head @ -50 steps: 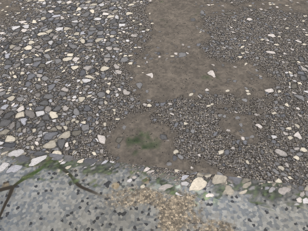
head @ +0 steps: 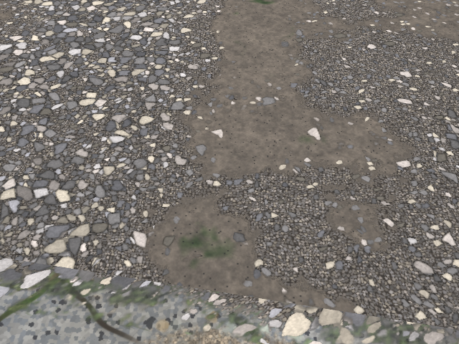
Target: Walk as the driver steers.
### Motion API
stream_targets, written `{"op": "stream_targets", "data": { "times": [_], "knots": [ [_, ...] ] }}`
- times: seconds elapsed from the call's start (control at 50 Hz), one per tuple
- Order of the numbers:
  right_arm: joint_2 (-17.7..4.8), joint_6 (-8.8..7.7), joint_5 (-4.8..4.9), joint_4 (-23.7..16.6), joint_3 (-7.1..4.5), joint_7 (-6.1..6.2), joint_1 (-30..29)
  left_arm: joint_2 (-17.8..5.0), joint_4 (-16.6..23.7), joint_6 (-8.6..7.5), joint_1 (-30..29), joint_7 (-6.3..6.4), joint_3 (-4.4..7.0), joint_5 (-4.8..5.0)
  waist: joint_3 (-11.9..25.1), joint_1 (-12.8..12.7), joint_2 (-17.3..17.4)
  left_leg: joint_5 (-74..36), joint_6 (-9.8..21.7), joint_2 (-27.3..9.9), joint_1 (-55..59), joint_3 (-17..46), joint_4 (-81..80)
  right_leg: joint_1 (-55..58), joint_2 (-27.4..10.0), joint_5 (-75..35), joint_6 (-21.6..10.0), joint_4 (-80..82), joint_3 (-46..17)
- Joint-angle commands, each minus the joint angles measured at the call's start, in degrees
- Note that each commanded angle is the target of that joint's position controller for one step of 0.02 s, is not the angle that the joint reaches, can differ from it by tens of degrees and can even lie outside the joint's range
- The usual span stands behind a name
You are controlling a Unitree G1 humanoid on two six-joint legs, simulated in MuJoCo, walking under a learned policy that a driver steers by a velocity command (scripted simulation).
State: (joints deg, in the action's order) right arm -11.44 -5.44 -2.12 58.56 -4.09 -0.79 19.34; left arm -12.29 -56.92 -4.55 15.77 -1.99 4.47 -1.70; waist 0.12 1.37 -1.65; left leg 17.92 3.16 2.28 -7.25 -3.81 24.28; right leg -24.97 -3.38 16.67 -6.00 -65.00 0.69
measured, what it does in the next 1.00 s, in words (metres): goes down, turning left: right foot, then left foot 0.14 m lower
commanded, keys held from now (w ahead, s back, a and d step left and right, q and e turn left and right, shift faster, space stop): w+shift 0.56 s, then w+q+shift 0.44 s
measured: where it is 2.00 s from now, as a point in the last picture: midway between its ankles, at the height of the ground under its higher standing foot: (181, 138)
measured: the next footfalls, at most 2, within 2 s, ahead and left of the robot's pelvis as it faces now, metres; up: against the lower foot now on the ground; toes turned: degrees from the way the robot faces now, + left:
right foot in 0.30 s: +0.43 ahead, -0.13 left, +0.00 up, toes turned -4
left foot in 0.90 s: +0.90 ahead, +0.02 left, -0.14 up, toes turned +16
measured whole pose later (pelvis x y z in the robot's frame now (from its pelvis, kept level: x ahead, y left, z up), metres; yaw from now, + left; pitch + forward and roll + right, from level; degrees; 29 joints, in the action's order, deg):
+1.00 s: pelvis +0.87 -0.01 -0.16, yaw +18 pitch +0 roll +2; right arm -16.5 -3.4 -2.5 58.1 -4.7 -0.5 19.5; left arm -12.3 -53.9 -6.0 15.2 1.7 0.4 -2.0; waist -4.0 1.6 1.2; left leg 14.5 10.7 11.0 -14.2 -3.1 29.1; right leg -21.3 -2.3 28.9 -0.2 -94.3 -2.8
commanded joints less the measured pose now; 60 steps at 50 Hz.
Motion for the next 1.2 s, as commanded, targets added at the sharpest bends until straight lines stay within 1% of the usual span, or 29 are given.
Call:
{"op": "stream_targets", "data": {
  "times": [0.02, 0.2, 0.26, 0.28, 0.3, 0.32, 0.34, 0.36, 0.4, 0.46, 0.52, 0.56, 0.6, 0.64, 0.72, 0.76, 0.8, 0.86, 0.88, 0.9, 0.92, 0.94, 0.96, 0.98, 1.02, 1.06, 1.12, 1.16, 1.2],
  "knots": [
    [-3.8, -0.94, 0.38, -0.5, 0.23, 0.84, 5.0, -0.8, 7.4, -0.27, -8.5, -1.38, -0.14, -0.78, -6.2, 0.1, 4.9, 12.1, 8.7, -16.4, 7.9, 22.2, -19.8, -23.6, -4.2, -4.3, 1.9, -1.6, -1.8],
    [-7.7, -2.76, 1.87, -0.5, 0.21, 0.79, 8.7, -2.5, 16.0, 1.66, -22.4, -1.70, -1.44, 0.33, -11.3, -0.5, 4.6, -25.4, 7.8, -14.7, 5.9, 4.2, -27.6, -9.5, -0.6, -17.2, -0.3, 26.8, 5.8],
    [-11.5, -1.57, 0.80, -0.1, -0.27, 1.03, 9.4, -6.6, 15.3, 1.28, -16.6, -0.50, 0.00, 0.33, -4.3, -4.4, 7.3, -62.1, 5.3, -15.8, 15.0, 0.9, -9.6, 0.3, 5.5, -9.5, -3.3, 30.4, 8.0],
    [-13.1, -0.50, 0.20, 0.1, -0.78, 1.46, 9.1, -8.2, 12.6, 1.15, -6.7, -0.04, 0.91, 0.41, 1.4, -8.6, 8.8, -67.1, 4.5, -16.1, 13.9, 0.1, 3.2, 10.9, 7.7, -6.4, -3.9, 30.8, 8.4],
    [-13.2, 0.24, 0.00, -0.4, -0.88, 1.83, 7.8, -10.6, 8.5, 0.92, 6.3, 0.63, 2.11, 0.17, 8.0, -14.3, 7.4, -59.8, 3.6, -13.7, 5.6, -0.7, 21.1, 26.8, 6.0, -4.5, -5.0, 32.1, 5.2],
    [-5.5, 0.46, 1.75, -2.5, 0.73, 0.70, 12.3, -16.5, 7.5, 0.57, 13.2, 1.29, 3.45, -1.85, 17.5, -12.3, -4.4, -30.5, 2.8, -7.3, -14.7, -1.0, 46.2, 45.4, -9.7, 21.4, -8.2, 34.4, -16.6],
    [-3.3, -1.09, 3.06, -3.6, 1.08, -0.02, 12.7, -16.6, 6.9, 0.45, 13.5, 0.38, 3.53, -0.78, 24.0, -9.3, -11.9, 6.7, 3.2, 1.3, -26.4, 7.3, 58.9, 48.9, -18.0, 38.5, -9.1, 49.0, -46.1],
    [-7.0, -1.49, 3.42, -5.9, 0.10, 0.43, 6.1, -14.7, 6.7, 0.42, 6.9, -0.13, 3.17, -0.34, 14.5, -7.4, -7.8, 1.4, 4.6, -1.7, -33.4, 10.2, 63.0, 42.6, -16.3, 31.2, -7.5, 52.4, -44.4],
    [-6.3, -1.76, 2.50, -7.1, 0.52, 0.48, 0.7, -9.3, 6.1, -0.65, 2.3, 0.08, 1.91, -0.29, 3.9, -4.6, 1.9, -4.9, 4.9, -7.3, -31.8, 8.9, 57.4, 25.9, -13.5, 13.6, -6.3, 51.7, -27.6],
    [-3.3, 1.13, 0.40, -8.0, 1.24, -0.97, 0.7, -4.7, 4.5, -1.69, 1.1, 0.41, 0.15, 0.26, -1.6, 0.7, -0.9, -4.6, 2.8, -10.8, -26.2, 9.2, 48.3, 11.0, -8.8, 11.7, -4.9, 56.4, -18.1],
    [-5.0, 2.63, 0.28, -12.8, 1.58, -1.32, -9.9, -6.5, 4.0, -2.94, 2.8, 0.56, -0.03, 1.56, -9.1, 0.6, -0.1, -13.9, 0.6, -12.0, -28.8, 6.1, 31.1, 5.6, -5.5, 3.4, -5.0, 63.1, -9.7],
    [-4.8, 2.17, -0.03, -15.1, 2.15, -2.16, -17.2, -6.9, 3.4, -3.51, 5.0, 0.17, -0.22, 2.10, -10.4, -1.4, 1.2, -23.3, 0.0, -9.6, -24.5, 1.9, 18.0, 4.6, -2.2, -5.0, -4.5, 64.6, -4.3],
    [-4.6, 2.28, 0.79, -12.1, 1.97, -3.12, -12.7, -10.4, 2.8, -4.17, 7.8, 0.55, 0.64, 1.26, -5.7, -1.3, -0.7, -32.5, 1.5, -7.3, -21.2, 0.6, 22.8, 11.3, -4.1, -17.9, -3.8, 62.7, 0.2],
    [-7.2, 1.01, 1.98, -12.2, 0.63, -2.78, -14.5, -7.2, 0.3, -4.75, 13.8, 1.54, -0.22, 0.85, -6.6, -2.5, 0.8, -36.7, 4.2, -6.9, -36.9, 6.7, 17.3, 28.3, -4.4, -21.5, -1.6, 55.5, 2.9],
    [-5.2, 0.01, 0.95, -14.0, 1.20, -4.37, -23.5, -5.9, -0.3, -4.82, 14.3, 3.03, -1.39, 0.26, -9.3, -4.8, 2.5, -51.3, 5.9, -5.5, -27.2, 1.2, 6.2, 24.7, -4.9, -14.4, 0.2, 53.0, 8.1],
    [-5.7, 0.38, -0.05, -13.9, 1.18, -4.43, -24.9, -7.1, -1.3, -4.37, 16.2, 3.96, -1.60, -0.78, -10.9, -6.6, 2.0, -47.6, 6.4, -3.8, -29.7, -2.2, 3.4, 31.9, -5.3, -25.2, 1.2, 47.6, 9.5],
    [-6.3, 0.42, -1.99, -14.1, 1.27, -3.25, -25.5, -8.4, -2.9, -3.64, 19.0, 4.68, -2.04, 0.18, -10.7, -7.0, 2.1, -42.7, 7.2, 0.4, -28.8, -7.2, -1.3, 38.6, -5.3, -47.6, 3.5, 38.0, 10.8],
    [-9.4, 1.07, -1.68, -4.8, -0.31, -1.92, 2.0, -9.4, -3.5, -1.14, 15.2, 6.69, -2.21, -0.79, 0.6, 5.7, -3.0, -40.9, 8.7, -0.1, -4.2, -7.1, -0.3, 34.6, -7.1, -64.5, 3.8, 3.7, 11.0],
    [-11.6, 1.59, -0.57, -1.3, -2.08, -1.31, 16.0, -12.0, -1.6, -1.11, 6.3, 6.17, -0.79, -0.28, 5.6, 15.4, 1.1, -43.2, 12.1, -2.1, 12.1, -2.7, -3.8, 23.6, -3.1, -57.5, 4.5, -21.6, 11.4],
    [-14.7, 1.68, -0.53, 0.8, -3.05, -0.97, 19.5, -9.4, 1.6, -1.30, -3.3, 4.80, -0.72, -0.42, -0.3, 17.2, 11.1, -41.0, 15.5, -5.4, 22.8, 1.7, -7.0, -0.5, 6.4, 2.0, 3.7, -45.6, 10.9],
    [-21.2, 1.72, -0.60, 1.5, -4.07, -0.51, 18.9, -5.7, 8.2, -3.16, -0.7, 4.71, -2.09, 1.88, 4.6, 8.5, 20.9, -74.0, 17.6, -15.5, 45.8, 14.4, 15.5, -27.0, 4.5, 21.8, 5.1, -46.8, 0.7],
    [-17.5, 1.38, 0.36, 1.5, -3.21, -0.15, 20.5, -6.3, 10.5, -3.63, -1.9, 4.54, -3.25, 1.92, 11.7, 8.7, 6.7, -66.5, 22.9, -18.3, 50.8, 24.5, 12.0, -33.8, 1.9, 17.0, 5.8, -38.8, -4.3],
    [-15.6, 2.07, 0.47, 1.1, -3.29, 0.69, 17.5, -7.6, 11.7, -3.52, -3.2, 4.08, -3.40, 0.81, 10.4, 6.6, -1.2, -38.6, 25.6, -19.4, 45.6, 33.9, 3.8, -37.1, 0.6, 16.0, 6.5, -33.4, -6.1],
    [-16.2, 2.44, -0.82, -0.7, -3.50, 1.46, 12.3, -8.0, 11.2, -3.55, -2.6, 3.23, -3.57, -0.68, 5.2, 3.5, -1.6, -15.7, 25.8, -21.6, 35.1, 41.7, -3.5, -38.2, -1.5, 15.8, 5.7, -28.8, -7.4],
    [-12.8, 0.95, 1.24, -3.5, -1.51, 2.36, 4.2, -8.4, 13.6, -1.91, -7.6, 1.72, -2.69, -2.98, -6.3, -3.9, -6.8, -16.0, 21.9, -18.7, 5.0, 39.1, -9.9, -26.0, -4.9, 9.7, 9.2, -8.8, -9.2],
    [-14.1, -0.36, 1.41, -6.2, -1.45, 2.05, -1.4, -7.3, 16.5, -1.03, -12.8, 0.97, -3.56, -2.46, -11.8, -5.8, -6.4, -17.8, 18.3, -11.5, -21.8, 30.0, -14.7, -4.2, -5.7, 1.6, 11.5, 11.6, -5.9],
    [-15.8, -1.46, 2.24, -7.1, -2.94, 0.26, -2.4, -6.4, 14.4, -1.00, -7.0, 0.79, -3.42, 1.03, -5.3, -5.1, 2.6, -23.7, 12.6, -2.6, -27.2, 21.1, -10.1, 19.2, 0.7, -19.9, 9.7, 22.9, 0.5],
    [-16.1, -1.20, 2.91, -6.7, -3.41, -0.89, 0.8, -8.6, 14.1, -1.38, -3.7, 1.71, -2.42, 0.32, -0.9, -5.3, 1.8, -36.3, 9.4, -0.3, -18.5, 19.7, 2.2, 24.4, 3.7, -18.7, 7.8, 29.1, 1.5],
    [-15.5, -1.35, 2.20, -8.0, -3.02, -0.73, -2.8, -14.0, 10.6, -1.65, 15.0, 3.12, 0.23, -0.81, 10.0, -17.3, 1.8, -39.3, 6.0, 3.1, -20.1, 17.9, 32.7, 41.1, 1.6, -7.9, 6.7, 29.0, -0.9]
  ]
}}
